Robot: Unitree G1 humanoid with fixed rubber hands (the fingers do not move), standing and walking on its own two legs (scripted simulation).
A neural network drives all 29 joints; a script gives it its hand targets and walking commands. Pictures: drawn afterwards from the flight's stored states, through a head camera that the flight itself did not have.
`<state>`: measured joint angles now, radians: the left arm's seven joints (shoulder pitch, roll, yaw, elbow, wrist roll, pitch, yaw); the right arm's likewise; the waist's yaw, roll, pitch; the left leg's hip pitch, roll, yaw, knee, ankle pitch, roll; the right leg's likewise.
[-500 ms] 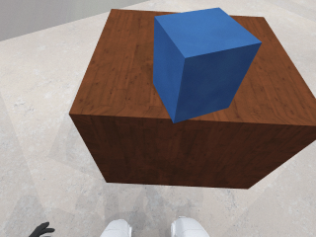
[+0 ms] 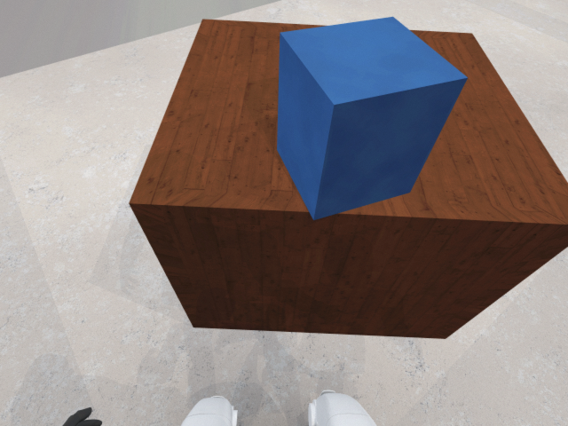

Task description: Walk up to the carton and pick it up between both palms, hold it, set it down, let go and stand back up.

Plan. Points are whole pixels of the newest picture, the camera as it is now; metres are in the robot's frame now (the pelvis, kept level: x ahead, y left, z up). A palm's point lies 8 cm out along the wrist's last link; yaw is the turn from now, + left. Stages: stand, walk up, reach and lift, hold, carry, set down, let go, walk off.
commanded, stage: walk up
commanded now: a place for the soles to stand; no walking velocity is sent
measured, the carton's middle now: (352, 121) +0.58 -0.11 +0.09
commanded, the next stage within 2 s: none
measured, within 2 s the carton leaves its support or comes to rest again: neither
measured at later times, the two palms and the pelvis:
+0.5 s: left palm (58, 419) +0.13 +0.33 -0.11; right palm out of the picture +0.05 -0.33 -0.08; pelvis +0.04 +0.01 +0.00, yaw -1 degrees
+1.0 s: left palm (112, 382) +0.18 +0.26 -0.10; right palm (561, 423) +0.13 -0.38 -0.07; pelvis +0.10 -0.05 +0.02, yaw -2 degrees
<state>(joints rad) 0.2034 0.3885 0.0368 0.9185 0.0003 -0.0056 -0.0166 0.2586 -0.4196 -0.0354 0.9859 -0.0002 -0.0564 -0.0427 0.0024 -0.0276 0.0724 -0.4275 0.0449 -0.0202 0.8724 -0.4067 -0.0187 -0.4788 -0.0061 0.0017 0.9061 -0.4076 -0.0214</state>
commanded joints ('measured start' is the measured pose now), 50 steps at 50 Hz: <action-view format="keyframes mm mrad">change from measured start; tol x32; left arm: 1 -71 217 57 -76 13 -8 13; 50 -37 171 77 -263 28 7 -33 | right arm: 1 -21 -316 -81 -55 -26 -36 -11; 50 331 -241 -104 -40 -20 -87 -58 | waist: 1 -16 171 -84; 8 105 -258 -68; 16 -145 298 -130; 29 24 244 -139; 32 137 -301 -214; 50 -80 65 -191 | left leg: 1 139 296 -449 -395 20 277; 9 -341 -26 70 164 -319 76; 14 191 -25 117 -228 38 90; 18 449 425 -661 -530 -213 287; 28 379 339 -228 -201 661 254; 34 -429 -18 26 464 -248 39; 47 -125 23 97 -118 -124 47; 50 434 66 -19 -430 274 90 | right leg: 1 -72 12 29 25 -110 -4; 9 298 -271 629 -619 -388 -263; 17 -514 26 117 246 -184 -13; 27 -276 -89 60 24 -149 -1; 32 553 -187 425 -411 255 -84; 45 320 -161 368 -463 393 -207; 50 30 -44 160 13 497 -120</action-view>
